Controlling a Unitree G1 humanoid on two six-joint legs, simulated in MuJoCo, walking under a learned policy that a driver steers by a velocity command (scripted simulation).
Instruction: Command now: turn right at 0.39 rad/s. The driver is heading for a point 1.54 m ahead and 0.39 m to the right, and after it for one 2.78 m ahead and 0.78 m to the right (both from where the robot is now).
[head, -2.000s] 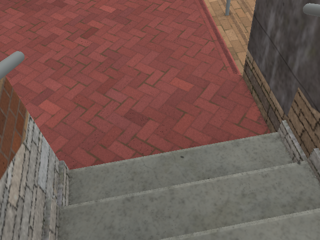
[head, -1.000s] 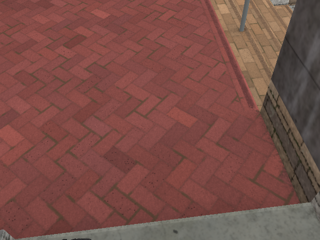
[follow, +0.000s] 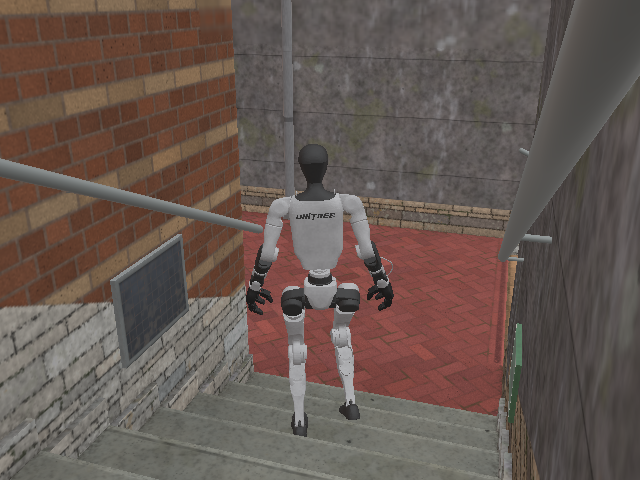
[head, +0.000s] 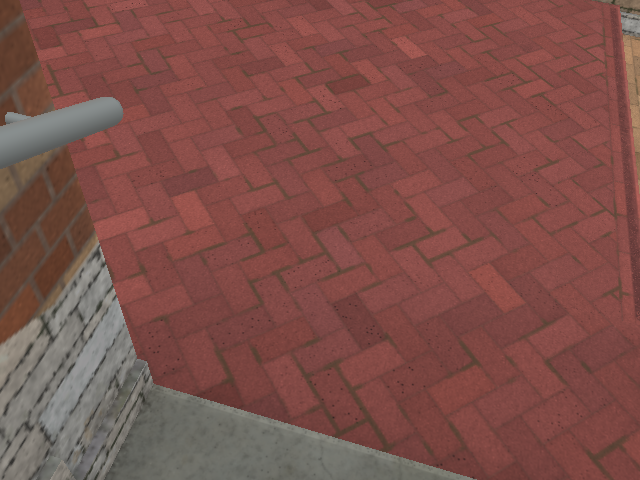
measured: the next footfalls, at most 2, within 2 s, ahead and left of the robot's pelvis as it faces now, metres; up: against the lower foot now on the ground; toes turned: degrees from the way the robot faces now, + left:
right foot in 0.18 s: +0.00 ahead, -0.14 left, +0.00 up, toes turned -6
left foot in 0.68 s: +0.22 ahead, -0.04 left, -0.15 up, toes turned -25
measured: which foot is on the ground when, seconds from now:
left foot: down 0.00-0.22, up 0.24-0.66, down 0.68-1.00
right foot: up 0.00-0.16, down 0.18-0.66, up 0.68-1.00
